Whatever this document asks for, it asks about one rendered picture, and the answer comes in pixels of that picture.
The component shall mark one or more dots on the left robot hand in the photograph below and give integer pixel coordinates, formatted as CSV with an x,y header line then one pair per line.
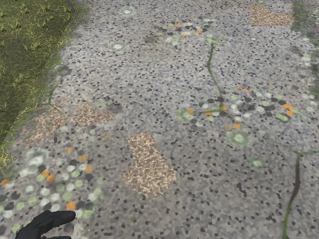
x,y
44,222

